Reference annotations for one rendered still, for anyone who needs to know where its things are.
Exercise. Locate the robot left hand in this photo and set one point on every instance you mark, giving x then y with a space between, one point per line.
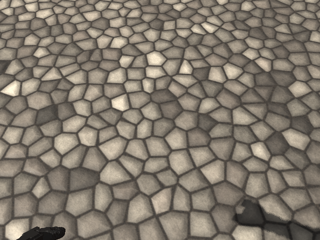
47 233

